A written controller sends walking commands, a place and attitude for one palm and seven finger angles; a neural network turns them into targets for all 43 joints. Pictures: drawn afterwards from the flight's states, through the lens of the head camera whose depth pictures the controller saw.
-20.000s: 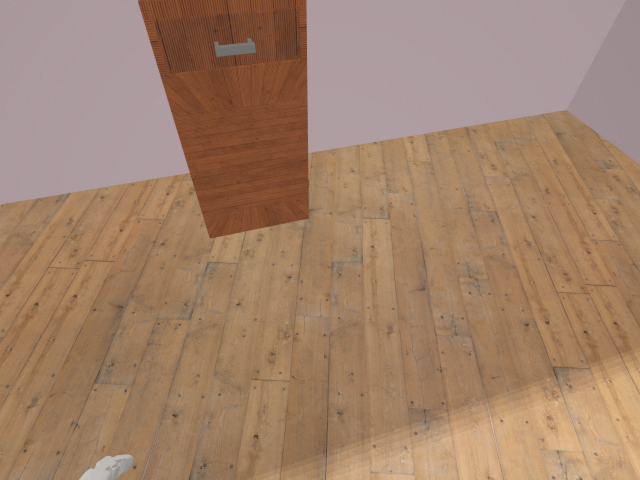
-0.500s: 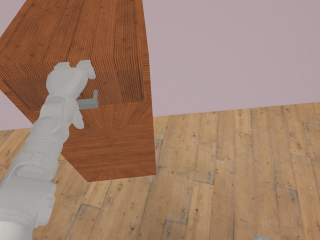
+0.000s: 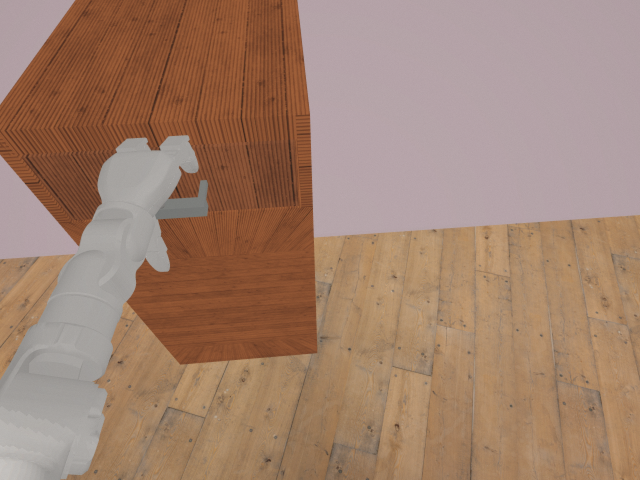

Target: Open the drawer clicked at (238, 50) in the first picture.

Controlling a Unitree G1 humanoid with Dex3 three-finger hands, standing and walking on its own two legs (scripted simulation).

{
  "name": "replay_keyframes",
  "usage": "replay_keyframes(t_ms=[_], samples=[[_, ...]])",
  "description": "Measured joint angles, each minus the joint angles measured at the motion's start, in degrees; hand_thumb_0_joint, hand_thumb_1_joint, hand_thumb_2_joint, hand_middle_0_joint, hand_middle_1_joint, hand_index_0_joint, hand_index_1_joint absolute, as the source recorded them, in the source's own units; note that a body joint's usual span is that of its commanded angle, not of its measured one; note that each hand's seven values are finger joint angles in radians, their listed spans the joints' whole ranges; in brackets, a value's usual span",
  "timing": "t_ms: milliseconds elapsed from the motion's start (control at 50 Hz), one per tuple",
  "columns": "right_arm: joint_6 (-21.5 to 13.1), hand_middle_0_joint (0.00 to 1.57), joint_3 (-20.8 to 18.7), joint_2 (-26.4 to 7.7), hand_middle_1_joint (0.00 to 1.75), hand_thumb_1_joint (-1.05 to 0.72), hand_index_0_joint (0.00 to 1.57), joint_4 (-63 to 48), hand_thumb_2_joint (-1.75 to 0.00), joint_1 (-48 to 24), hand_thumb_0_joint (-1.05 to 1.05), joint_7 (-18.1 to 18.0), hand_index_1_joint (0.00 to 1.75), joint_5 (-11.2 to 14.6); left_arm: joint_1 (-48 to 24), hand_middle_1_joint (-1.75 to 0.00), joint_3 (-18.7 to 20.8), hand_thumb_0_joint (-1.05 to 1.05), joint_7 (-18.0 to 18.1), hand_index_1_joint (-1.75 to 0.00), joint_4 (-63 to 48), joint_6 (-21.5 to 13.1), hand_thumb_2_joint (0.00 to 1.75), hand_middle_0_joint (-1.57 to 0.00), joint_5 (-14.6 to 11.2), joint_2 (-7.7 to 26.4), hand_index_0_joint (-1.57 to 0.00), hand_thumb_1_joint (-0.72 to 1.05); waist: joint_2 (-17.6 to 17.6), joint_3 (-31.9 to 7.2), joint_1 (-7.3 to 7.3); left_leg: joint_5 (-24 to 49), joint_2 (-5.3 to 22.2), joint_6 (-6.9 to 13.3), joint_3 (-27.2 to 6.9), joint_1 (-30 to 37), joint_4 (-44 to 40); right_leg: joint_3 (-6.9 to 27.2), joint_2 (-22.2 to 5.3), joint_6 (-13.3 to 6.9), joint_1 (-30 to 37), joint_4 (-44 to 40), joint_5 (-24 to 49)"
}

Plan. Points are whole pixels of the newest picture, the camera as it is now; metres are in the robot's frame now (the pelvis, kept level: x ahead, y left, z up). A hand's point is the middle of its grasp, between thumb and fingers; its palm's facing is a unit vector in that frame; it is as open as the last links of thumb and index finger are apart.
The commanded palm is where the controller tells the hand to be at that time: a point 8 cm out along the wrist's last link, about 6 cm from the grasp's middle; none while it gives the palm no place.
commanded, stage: re-aim the fingers above the handle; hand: left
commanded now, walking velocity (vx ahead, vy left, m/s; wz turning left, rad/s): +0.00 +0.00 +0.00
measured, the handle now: (171, 198) +0.51 +0.24 +0.03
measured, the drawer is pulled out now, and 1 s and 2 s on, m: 0.00 0.00 0.00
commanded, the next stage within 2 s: lower the fingers behind the handle in 0.46 s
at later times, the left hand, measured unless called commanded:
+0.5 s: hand (178, 185) +0.47 +0.20 +0.10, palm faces +0.09 -0.05 -1.00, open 13.8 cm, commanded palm +0.43 +0.23 +0.15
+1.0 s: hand (163, 217) +0.45 +0.23 +0.06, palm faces +0.01 -0.06 -1.00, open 13.8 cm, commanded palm +0.43 +0.25 +0.12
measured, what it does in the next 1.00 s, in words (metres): stands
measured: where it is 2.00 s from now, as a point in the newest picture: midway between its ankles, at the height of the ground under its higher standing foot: outside the picture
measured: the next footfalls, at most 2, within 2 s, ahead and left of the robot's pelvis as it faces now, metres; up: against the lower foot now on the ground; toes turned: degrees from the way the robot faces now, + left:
none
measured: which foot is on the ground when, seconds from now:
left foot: down 0.00-1.00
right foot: down 0.00-1.00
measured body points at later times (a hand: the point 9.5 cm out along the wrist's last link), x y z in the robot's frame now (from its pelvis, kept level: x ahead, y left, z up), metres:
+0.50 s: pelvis +0.00 +0.00 +0.00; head +0.05 -0.02 +0.44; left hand +0.46 +0.20 +0.15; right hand +0.06 -0.27 -0.14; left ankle +0.02 +0.08 -0.72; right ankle -0.05 -0.11 -0.72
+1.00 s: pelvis +0.00 -0.01 -0.01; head +0.07 -0.02 +0.44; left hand +0.44 +0.23 +0.11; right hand +0.08 -0.30 -0.13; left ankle +0.02 +0.08 -0.72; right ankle -0.05 -0.11 -0.72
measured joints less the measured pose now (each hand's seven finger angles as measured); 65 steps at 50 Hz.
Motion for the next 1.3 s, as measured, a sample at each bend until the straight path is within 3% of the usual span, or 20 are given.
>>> replay_keyframes(t_ms=[100, 160, 200, 240, 300, 400, 460, 520, 640, 700, 780, 860, 920, 980, 1040, 1140, 1220, 1300], samples=[[-0.23, 0.20, 0.89, 0.28, 0.30, -0.91, 0.20, -0.77, -0.89, -1.81, 0.00, 0.75, 0.30, -0.01, -3.64, -1.20, 0.99, 0.00, 2.11, -1.20, 5.56, 7.21, 0.30, -0.32, 1.27, 0.45, -0.32, -0.49, 0.56, -0.49, -0.41, 0.45, 0.20, 0.01, 0.65, -0.52, -0.37, 0.65, 0.08, 0.05, -0.99, 0.24, 0.38], [0.05, 0.20, 1.36, 0.59, 0.30, -0.91, 0.20, -1.42, -0.89, -1.57, 0.00, 0.97, 0.30, 0.29, -4.80, -1.20, -0.58, 0.00, -0.24, -1.20, 8.67, 10.94, 0.30, -0.31, 0.67, 0.67, -0.31, -0.49, 1.10, -0.77, -0.37, 0.72, 0.15, 0.08, 0.66, 0.12, -1.05, 0.68, 0.02, 0.16, -0.34, -0.46, 0.66], [0.19, 0.20, 1.74, 0.89, 0.30, -0.91, 0.20, -1.63, -0.89, -1.20, 0.00, 0.79, 0.30, 0.42, -4.90, -1.20, -1.86, 0.00, -2.85, -1.20, 9.58, 11.55, 0.30, -0.31, -0.13, 0.56, -0.31, -0.49, 1.10, -0.72, -0.37, 0.82, 0.05, 0.11, 0.52, 0.78, -1.45, 0.57, -0.06, 0.20, 0.38, -0.89, 0.73], [0.18, 0.20, 1.92, 1.27, 0.30, -0.91, 0.20, -1.83, -0.89, -0.64, 0.00, 0.41, 0.30, 0.38, -4.45, -1.20, -3.18, 0.00, -5.41, -1.20, 8.84, 10.39, 0.30, -0.31, -0.99, 0.18, -0.31, -0.49, 0.82, -0.54, -0.36, 0.87, -0.09, 0.10, 0.27, 1.36, -1.71, 0.32, -0.17, 0.18, 1.06, -1.20, 0.69], [-0.21, 0.20, 1.86, 1.67, 0.30, -0.91, 0.20, -1.88, -0.89, 0.00, 0.00, -0.16, 0.30, 0.07, -3.48, -1.20, -4.33, 0.00, -7.09, -1.20, 5.86, 5.99, 0.30, -0.32, -1.09, -0.87, -0.31, -0.49, 0.32, -0.22, -0.33, 0.67, -0.24, 0.04, -0.09, 1.49, -1.37, -0.06, -0.26, 0.07, 1.37, -0.99, 0.41], [-0.99, 0.20, 1.47, 1.50, 0.30, -0.91, 0.20, -1.53, -0.89, -0.30, 0.00, -0.19, 0.30, -0.36, -3.66, -1.20, -2.64, 0.00, -2.60, -1.20, 2.40, 0.27, 0.30, -0.32, 0.68, -2.48, -0.32, -0.49, 0.35, 0.15, -0.66, 0.09, -0.17, -0.07, 0.06, -0.20, 0.12, -0.01, -0.18, -0.07, -0.44, 0.70, -0.24], [-0.90, 0.20, 1.57, 1.35, 0.30, -0.91, 0.20, -1.19, -0.89, -0.87, 0.00, 0.19, 0.30, -0.64, -4.78, -1.20, 0.54, 0.00, 1.67, -1.20, 3.70, 2.18, 0.30, -0.32, 1.82, -2.24, -0.32, -0.49, 0.70, 0.02, -0.87, 0.03, 0.16, -0.14, 0.80, -1.19, 0.33, 0.73, 0.04, -0.12, -1.90, 1.41, -0.26], [-0.35, 0.20, 1.65, 1.17, 0.30, -0.91, 0.20, -0.82, -0.89, -0.61, 0.00, 0.71, 0.30, -0.62, -4.98, -1.24, 0.62, 0.00, 3.34, -1.20, 5.25, 5.38, 0.30, -0.37, 1.96, -2.23, -0.32, -0.49, 1.33, -0.60, -0.50, 0.19, 0.49, -0.22, 1.40, -1.13, -0.33, 1.40, 0.29, -0.13, -2.15, 0.98, 0.07], [1.58, 0.20, 2.56, 1.19, 0.30, -0.91, 0.20, -0.71, -0.89, 0.03, 0.00, 0.46, 0.30, 0.35, -2.20, -1.24, 1.55, 0.00, -0.79, -1.21, 9.09, 11.61, 0.30, -0.36, 0.94, -0.85, -0.32, -0.49, 1.46, -1.75, -0.81, 0.62, 0.93, -0.52, 1.97, 2.18, -3.00, 2.20, 0.61, -0.36, 0.75, -1.43, 0.77], [1.47, 0.20, 2.65, 1.20, 0.30, -0.91, 0.20, -1.31, -0.89, 0.52, 0.00, -0.25, 0.30, 0.68, -0.76, -1.22, 1.85, 0.00, -4.34, -1.21, 9.85, 10.32, 0.30, -0.34, 0.22, 1.34, -0.32, -0.49, 0.60, -1.39, -1.07, 0.73, 1.02, -0.81, 1.38, 3.21, -3.51, 1.67, 0.76, -0.71, 2.04, -2.24, 0.89], [0.81, 0.20, 1.41, 0.54, 0.30, -0.91, 0.20, -1.91, -0.89, 0.91, 0.00, -1.07, 0.30, 0.43, 1.06, -1.21, 0.66, 0.00, -7.10, -1.20, 6.47, 4.64, 0.30, -0.33, 0.45, 3.44, -0.32, -0.49, -0.25, -0.24, -0.52, 0.56, 1.02, -1.10, 0.05, 2.61, -2.55, 0.31, 0.94, -1.12, 2.26, -2.30, 0.80], [0.02, 0.20, -0.05, -0.63, 0.30, -0.91, 0.20, -1.53, -0.89, 0.30, 0.00, -1.42, 0.30, 0.12, 1.49, -1.21, -0.21, 0.00, -5.67, -1.20, 3.01, -1.32, 0.30, -0.32, 0.28, 3.11, -0.32, -0.49, -0.29, 0.57, 0.20, 0.04, 0.73, -1.09, -0.95, 0.23, -0.40, -0.84, 0.84, -1.14, 0.44, -0.67, 0.11], [-0.53, 0.20, -0.51, -1.04, 0.30, -0.91, 0.20, -1.11, -0.89, -0.68, 0.00, -1.17, 0.30, -0.11, 0.73, -1.20, 0.40, 0.00, -2.53, -1.20, 2.60, -3.24, 0.30, -0.32, 0.28, 2.15, -0.32, -0.49, -0.30, 0.41, 0.18, -0.42, 0.57, -1.02, -1.05, -2.19, 1.31, -1.08, 0.73, -1.04, -2.01, 1.26, -0.58], [-0.84, 0.20, -0.47, -0.81, 0.30, -0.91, 0.20, -0.88, -0.89, -1.50, 0.00, -0.51, 0.30, -0.45, -0.49, -1.20, 1.63, 0.00, 1.27, -1.20, 3.81, -2.16, 0.30, -0.32, 1.02, 1.26, -0.32, -0.49, -0.28, -0.26, -0.14, -0.85, 0.59, -0.93, -0.70, -4.41, 2.66, -0.85, 0.71, -0.92, -4.45, 2.96, -1.12], [-0.67, 0.20, -0.06, -0.12, 0.30, -0.91, 0.20, -0.87, -0.89, -1.77, 0.00, 0.21, 0.30, -0.79, -1.50, -1.20, 2.89, 0.00, 3.96, -1.20, 6.17, 1.22, 0.30, -0.32, 2.00, 0.86, -0.32, -0.49, -0.04, -1.14, -0.57, -1.23, 0.79, -0.83, -0.15, -5.76, 3.42, -0.33, 0.84, -0.78, -6.01, 3.85, -1.38], [0.27, 0.20, 0.78, 1.17, 0.30, -0.91, 0.20, -1.06, -0.89, -0.55, 0.00, 1.11, 0.30, -0.69, -1.83, -1.20, 2.30, 0.00, 3.42, -1.20, 9.97, 7.07, 0.30, -0.32, 2.18, 0.76, -0.31, -0.49, 0.64, -1.96, -1.00, -1.57, 1.00, -0.55, 0.45, -5.40, 3.24, 0.33, 0.97, -0.48, -5.68, 3.37, -1.31], [0.92, 0.20, 1.32, 1.95, 0.30, -0.91, 0.20, -1.07, -0.89, 0.91, 0.00, 0.90, 0.30, -0.64, -0.57, -1.20, 1.90, 0.00, 1.07, -1.20, 9.26, 7.12, 0.30, -0.30, 1.61, 0.81, -0.32, -0.49, 0.65, -1.92, -1.14, -1.62, 0.98, -0.30, 0.61, -4.12, 2.65, 0.56, 0.92, -0.27, -4.28, 2.43, -1.13], [1.10, 0.20, 1.37, 2.12, 0.30, -0.91, 0.20, -0.85, -0.89, 1.95, 0.00, 0.47, 0.30, -0.61, -0.55, -1.21, 1.39, 0.00, -0.02, -1.20, 9.11, 4.06, 0.30, -0.29, 1.71, 1.47, -0.32, -0.49, 0.37, -2.02, -1.19, -1.80, 0.80, -0.11, 0.45, -4.04, 2.98, 0.37, 0.78, -0.11, -3.98, 2.46, -1.27]])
